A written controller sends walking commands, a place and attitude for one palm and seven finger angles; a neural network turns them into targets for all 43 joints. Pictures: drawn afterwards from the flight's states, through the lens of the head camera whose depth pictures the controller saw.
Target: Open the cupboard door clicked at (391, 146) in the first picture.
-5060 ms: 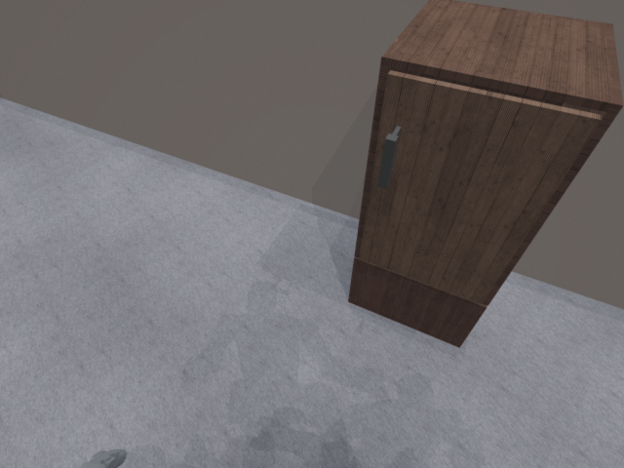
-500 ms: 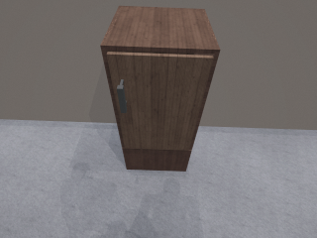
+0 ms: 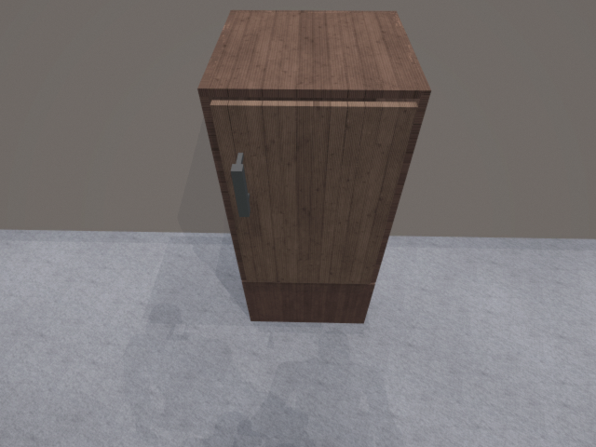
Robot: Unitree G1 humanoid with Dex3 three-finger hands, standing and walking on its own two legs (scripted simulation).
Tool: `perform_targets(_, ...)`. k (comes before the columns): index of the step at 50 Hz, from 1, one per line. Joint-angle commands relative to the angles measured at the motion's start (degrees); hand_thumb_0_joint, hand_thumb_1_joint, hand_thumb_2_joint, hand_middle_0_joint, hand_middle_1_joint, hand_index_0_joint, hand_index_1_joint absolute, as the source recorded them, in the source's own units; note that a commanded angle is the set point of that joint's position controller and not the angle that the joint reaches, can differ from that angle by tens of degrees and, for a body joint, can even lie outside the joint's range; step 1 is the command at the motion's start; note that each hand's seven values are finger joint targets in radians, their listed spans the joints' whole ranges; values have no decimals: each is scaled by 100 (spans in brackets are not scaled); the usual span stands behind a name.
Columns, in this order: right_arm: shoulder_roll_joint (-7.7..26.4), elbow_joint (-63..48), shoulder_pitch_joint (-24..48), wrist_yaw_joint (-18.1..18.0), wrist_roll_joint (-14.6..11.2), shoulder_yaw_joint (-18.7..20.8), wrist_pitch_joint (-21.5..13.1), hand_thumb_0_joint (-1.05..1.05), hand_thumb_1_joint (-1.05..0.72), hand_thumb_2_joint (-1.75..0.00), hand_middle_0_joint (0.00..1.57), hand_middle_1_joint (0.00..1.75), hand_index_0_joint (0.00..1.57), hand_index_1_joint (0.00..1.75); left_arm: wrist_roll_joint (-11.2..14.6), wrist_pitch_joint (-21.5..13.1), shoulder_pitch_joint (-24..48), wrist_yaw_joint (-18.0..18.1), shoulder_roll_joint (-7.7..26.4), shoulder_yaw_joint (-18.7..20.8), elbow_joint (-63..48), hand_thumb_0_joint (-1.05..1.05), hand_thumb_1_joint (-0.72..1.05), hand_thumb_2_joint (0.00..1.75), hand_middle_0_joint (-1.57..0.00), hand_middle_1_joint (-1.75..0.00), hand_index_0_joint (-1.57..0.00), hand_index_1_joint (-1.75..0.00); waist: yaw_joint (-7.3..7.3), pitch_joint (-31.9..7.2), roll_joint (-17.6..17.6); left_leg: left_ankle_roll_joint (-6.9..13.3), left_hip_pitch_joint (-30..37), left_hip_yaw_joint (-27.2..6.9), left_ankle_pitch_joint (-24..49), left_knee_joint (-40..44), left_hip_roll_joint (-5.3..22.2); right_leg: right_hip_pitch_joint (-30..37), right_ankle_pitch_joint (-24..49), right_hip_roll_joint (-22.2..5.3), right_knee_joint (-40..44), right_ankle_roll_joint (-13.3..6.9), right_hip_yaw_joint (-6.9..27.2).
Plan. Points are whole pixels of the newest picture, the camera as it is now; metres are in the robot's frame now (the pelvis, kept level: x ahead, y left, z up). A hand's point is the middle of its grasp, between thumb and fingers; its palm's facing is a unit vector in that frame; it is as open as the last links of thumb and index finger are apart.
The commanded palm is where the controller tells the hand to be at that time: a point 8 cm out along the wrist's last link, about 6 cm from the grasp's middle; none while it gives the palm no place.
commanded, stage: shuffle to correct the standing spot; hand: left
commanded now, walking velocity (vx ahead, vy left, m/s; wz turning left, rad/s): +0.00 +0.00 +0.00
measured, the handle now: (242, 185) +0.61 +0.16 -0.04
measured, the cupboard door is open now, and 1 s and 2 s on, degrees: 0 0 0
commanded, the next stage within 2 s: come to a stop and stand still in 0.30 s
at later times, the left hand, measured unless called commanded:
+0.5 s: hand out of the picture +0.02 +0.14 -0.18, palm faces +0.07 -0.98 -0.19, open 7.4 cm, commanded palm none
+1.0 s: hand out of the picture +0.12 +0.13 -0.17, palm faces +0.01 -0.97 -0.24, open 7.4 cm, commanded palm none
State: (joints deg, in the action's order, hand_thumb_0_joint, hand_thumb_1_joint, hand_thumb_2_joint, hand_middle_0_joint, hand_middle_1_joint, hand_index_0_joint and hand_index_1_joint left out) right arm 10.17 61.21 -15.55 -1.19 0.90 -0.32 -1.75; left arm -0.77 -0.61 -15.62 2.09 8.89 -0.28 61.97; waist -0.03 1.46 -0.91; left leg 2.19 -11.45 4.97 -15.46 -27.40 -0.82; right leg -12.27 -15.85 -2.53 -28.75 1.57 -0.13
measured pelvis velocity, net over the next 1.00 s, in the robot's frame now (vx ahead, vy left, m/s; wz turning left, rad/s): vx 0.05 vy -0.06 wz -0.02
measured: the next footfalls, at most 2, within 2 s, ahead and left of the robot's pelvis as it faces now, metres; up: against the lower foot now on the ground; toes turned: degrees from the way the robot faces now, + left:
none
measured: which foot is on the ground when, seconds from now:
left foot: down 0.00-1.00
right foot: down 0.00-1.00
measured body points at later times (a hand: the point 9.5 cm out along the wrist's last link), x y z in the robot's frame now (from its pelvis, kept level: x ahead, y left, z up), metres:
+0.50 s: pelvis +0.05 -0.03 -0.01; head +0.08 -0.03 +0.44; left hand +0.02 +0.19 -0.16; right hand +0.07 -0.26 -0.17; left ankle +0.02 +0.07 -0.71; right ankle -0.01 -0.14 -0.74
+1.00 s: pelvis +0.05 -0.06 -0.01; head +0.07 -0.06 +0.44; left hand +0.12 +0.18 -0.15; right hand +0.10 -0.29 -0.17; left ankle +0.04 +0.07 -0.74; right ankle +0.04 -0.14 -0.74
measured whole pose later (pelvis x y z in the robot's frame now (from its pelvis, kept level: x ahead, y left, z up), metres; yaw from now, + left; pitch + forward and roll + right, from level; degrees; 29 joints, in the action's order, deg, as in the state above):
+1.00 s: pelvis +0.05 -0.06 -0.01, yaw -1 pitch +0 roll +0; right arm 9.8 58.7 -11.0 -1.4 0.6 2.0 1.2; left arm -1.3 0.0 -12.4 2.3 9.5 1.0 56.1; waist -0.2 1.7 -1.3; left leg -0.1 -14.9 2.5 -18.6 -33.5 1.8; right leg -15.1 -18.7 0.6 -33.7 -2.9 -4.9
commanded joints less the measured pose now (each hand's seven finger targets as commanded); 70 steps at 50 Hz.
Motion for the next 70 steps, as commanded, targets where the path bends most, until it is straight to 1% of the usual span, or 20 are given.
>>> perform_targets(1, 564, -139, -226, -43, -4, 94, -84, 0, -90, -90, 20, 30, 20, 30, -15, -92, -329, 2, 630, 121, -186, 0, 90, 90, -20, -30, -20, -30, 5, 44, 68, 21, -24, -641, 1004, 636, 701, 20, 962, -313, 358, -297, 273)
perform_targets(4, 577, -111, -174, -48, -8, 109, -86, 0, -90, -90, 20, 30, 20, 30, -18, -106, -296, 4, 678, 135, -183, 0, 90, 90, -20, -30, -20, -30, 3, -3, 127, 10, 75, -608, 1192, 546, 699, 47, 1176, -338, 357, -301, 292)
perform_targets(11, 734, -126, -256, -38, 63, 233, 7, 0, -90, -90, 20, 30, 20, 30, -108, -7, -370, -125, 506, 187, -239, 0, 90, 90, -20, -30, -20, -30, -35, 559, -459, 292, -177, -1107, -952, 1045, 1146, -675, -429, 36, -237, -369, -173)
perform_targets(16, 677, -262, -246, -60, 69, 290, -34, 0, -90, -90, 20, 30, 20, 30, -106, -72, -728, -177, 532, 268, -243, 0, 90, 90, -20, -30, -20, -30, 72, 332, 28, 307, -406, -808, -369, 287, 1020, -307, -92, -84, -67, -513, 191)
perform_targets(19, 274, -411, -40, -43, 47, 211, -84, 0, -90, -90, 20, 30, 20, 30, -90, -153, -1326, -116, 875, 382, -47, 0, 90, 90, -20, -30, -20, -30, 251, 104, 1594, -58, -1584, 237, -766, -1591, 190, 887, 1403, -1016, 705, -1021, 1608)
perform_targets(21, 195, -606, 521, -21, 25, 198, -108, 0, -90, -90, 20, 30, 20, 30, -123, -219, -1720, -39, 795, 384, 77, 0, 90, 90, -20, -30, -20, -30, 475, 226, 1238, -85, -2512, -35, -1902, -2794, 233, 1414, 3482, -1561, 763, -1677, 2071)
perform_targets(23, 49, -593, 571, -5, -30, 161, -128, 0, -90, -90, 20, 30, 20, 30, -152, -236, -1464, 55, 731, 366, 13, 0, 90, 90, -20, -30, -20, -30, 335, 95, 528, -124, -2340, -226, -1849, -2349, 328, 1512, 4789, -1453, 349, -1604, 1578)
perform_targets(25, -55, -365, 163, -30, -80, 105, -75, 0, -90, -90, 20, 30, 20, 30, -95, -198, -921, 81, 658, 296, -127, 0, 90, 90, -20, -30, -20, -30, -9, -79, 652, -211, -973, -166, -634, -859, 255, 734, 4583, -994, 154, -1165, 873)
perform_targets(27, 237, -48, -584, -80, -66, 158, -122, 0, -90, -90, 20, 30, 20, 30, -17, -151, -678, 84, 632, 270, -238, 0, 90, 90, -20, -30, -20, -30, -264, -411, 292, -73, 790, -412, 2367, 250, 539, -54, 3219, -358, -496, -524, 331)
perform_targets(28, 584, -88, -584, -124, -40, 197, -122, 0, -90, -90, 20, 30, 20, 30, 47, -106, -869, 106, 467, 255, -259, 0, 90, 90, -20, -30, -20, -30, -111, -546, -485, 373, 1053, -1155, 4408, 47, 1365, -420, 1577, -109, -516, -224, 150)
perform_targets(29, 658, -143, -539, -133, -57, 215, -67, 0, -90, -90, 20, 30, 20, 30, 8, -68, -961, 150, 357, 233, -254, 0, 90, 90, -20, -30, -20, -30, -61, -477, -753, 647, 958, -1184, 5338, 136, 1754, -346, -122, 38, -673, -163, 19)
perform_targets(32, 610, -189, -153, -223, -55, 206, -15, 0, -90, -90, 20, 30, 20, 30, -14, 65, -755, 145, 419, 210, -244, 0, 90, 90, -20, -30, -20, -30, -16, 14, -1048, 946, 942, -1317, 6342, 324, 1901, -861, -1460, -46, -1345, -96, -12)
perform_targets(37, 751, -465, 227, -196, 6, 389, 95, 0, -90, -90, 20, 30, 20, 30, -64, 122, -808, 56, 279, 283, -380, 0, 90, 90, -20, -30, -20, -30, 107, -484, -452, 807, 601, -930, 4612, 153, 1690, -392, -439, -10, -815, -143, -248)
perform_targets(39, 694, -593, 392, -151, 5, 407, 134, 0, -90, -90, 20, 30, 20, 30, -105, 82, -860, 34, 366, 311, -457, 0, 90, 90, -20, -30, -20, -30, 198, -456, -56, 441, -43, -690, 2874, -140, 1294, 36, 945, -144, -71, -183, -48)
perform_targets(41, 316, -675, 345, -68, -27, 363, 190, 0, -90, -90, 20, 30, 20, 30, -119, 29, -570, 28, 740, 323, -605, 0, 90, 90, -20, -30, -20, -30, 27, -303, 830, -80, -486, -156, 459, -619, 424, -94, 2128, -1030, 373, -628, 871)
perform_targets(43, 111, -637, 403, -39, -3, 308, 306, 0, -90, -90, 20, 30, 20, 30, -99, 5, -325, 35, 877, 311, -721, 0, 90, 90, -20, -30, -20, -30, 62, -75, 1320, -213, -625, -191, -989, -1260, 218, -464, 1921, -1412, 900, -1070, 1254)
perform_targets(47, 72, -455, 161, -16, -26, 248, 252, 0, -90, -90, 20, 30, 20, 30, -87, -32, 17, 35, 818, 277, -821, 0, 90, 90, -20, -30, -20, -30, -48, -64, 998, -253, -448, -270, -687, -825, 280, -247, 2302, -1049, 642, -1085, 762)
perform_targets(52, 336, -216, 135, -39, 13, 161, 74, 0, -90, -90, 20, 30, 20, 30, 9, 5, 96, -1, 713, 253, -733, 0, 90, 90, -20, -30, -20, -30, 119, -93, -466, -28, -89, -826, 1462, 570, 880, 44, 1034, -317, 397, -313, 200)
perform_targets(56, 328, -144, 53, -45, 22, 105, 66, 0, -90, -90, 20, 30, 20, 30, 17, -7, -12, -42, 703, 215, -506, 0, 90, 90, -20, -30, -20, -30, 133, 102, -153, -95, -410, -755, 399, 813, 742, 211, 358, -359, 831, -355, 284)
perform_targets(70, 155, 244, -594, -60, 4, 25, 62, 0, -90, -90, 20, 30, 20, 30, 36, -86, -380, -41, 499, 131, -101, 0, 90, 90, -20, -30, -20, -30, 37, 260, 165, -137, -188, -577, 299, 805, 624, 11, 43, -391, 1166, -422, 329)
